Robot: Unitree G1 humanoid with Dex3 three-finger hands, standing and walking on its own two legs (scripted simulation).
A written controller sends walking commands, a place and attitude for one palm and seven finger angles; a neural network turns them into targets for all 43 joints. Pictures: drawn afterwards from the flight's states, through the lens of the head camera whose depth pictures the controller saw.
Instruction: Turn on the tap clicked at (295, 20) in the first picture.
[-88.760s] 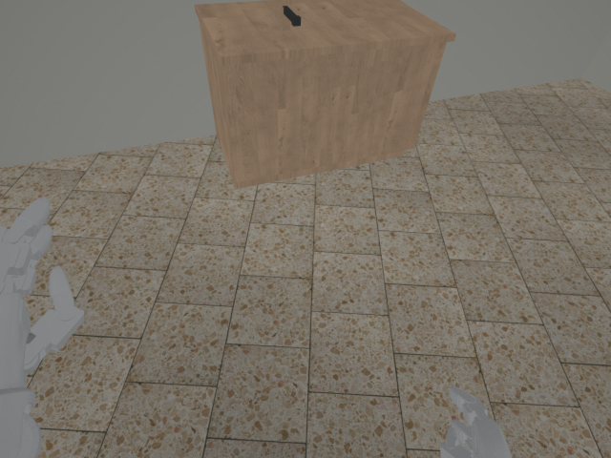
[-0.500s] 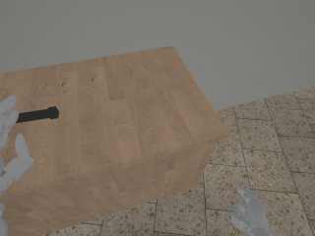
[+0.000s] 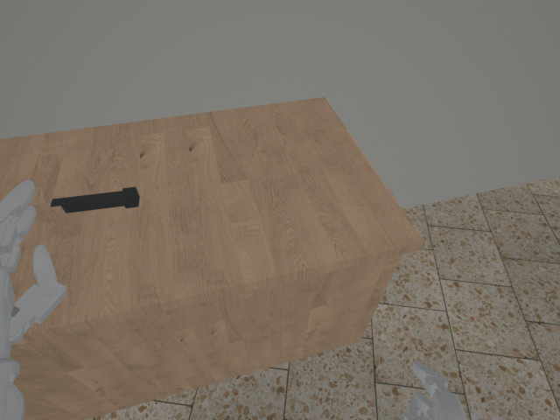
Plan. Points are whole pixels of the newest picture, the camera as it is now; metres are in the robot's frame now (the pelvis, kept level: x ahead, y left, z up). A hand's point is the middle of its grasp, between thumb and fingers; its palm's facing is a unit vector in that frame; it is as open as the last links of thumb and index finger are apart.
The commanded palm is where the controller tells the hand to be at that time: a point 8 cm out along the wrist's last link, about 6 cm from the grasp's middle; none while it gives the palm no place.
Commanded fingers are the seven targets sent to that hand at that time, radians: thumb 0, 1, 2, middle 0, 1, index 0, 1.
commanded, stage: come to a stop and stand still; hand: left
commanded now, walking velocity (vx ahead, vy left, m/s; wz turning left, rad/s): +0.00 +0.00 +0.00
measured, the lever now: (130, 197) +0.50 +0.32 +0.00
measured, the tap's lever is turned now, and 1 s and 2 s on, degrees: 86 86 86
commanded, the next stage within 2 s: look again from close up in 0.74 s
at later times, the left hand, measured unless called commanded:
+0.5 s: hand (80, 257) +0.26 +0.25 +0.15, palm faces +0.38 -0.84 -0.38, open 7.4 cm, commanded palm +0.21 +0.28 +0.17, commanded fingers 0.00 0.90 0.90 -0.20 -0.30 -0.20 -0.30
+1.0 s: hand (44, 198) +0.29 +0.28 +0.21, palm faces +0.51 -0.74 -0.44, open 7.5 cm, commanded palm +0.20 +0.27 +0.17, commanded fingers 0.00 0.90 0.90 -0.20 -0.30 -0.20 -0.30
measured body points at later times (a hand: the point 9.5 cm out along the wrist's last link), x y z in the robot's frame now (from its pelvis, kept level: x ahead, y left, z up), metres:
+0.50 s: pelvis +0.05 +0.00 +0.00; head +0.06 +0.01 +0.45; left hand +0.23 +0.29 +0.17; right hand +0.24 -0.23 -0.07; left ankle +0.05 +0.10 -0.74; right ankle +0.04 -0.14 -0.74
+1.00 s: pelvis +0.04 -0.01 +0.00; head +0.08 +0.00 +0.45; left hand +0.26 +0.31 +0.23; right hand +0.22 -0.22 -0.08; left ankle +0.05 +0.10 -0.74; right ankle +0.04 -0.14 -0.74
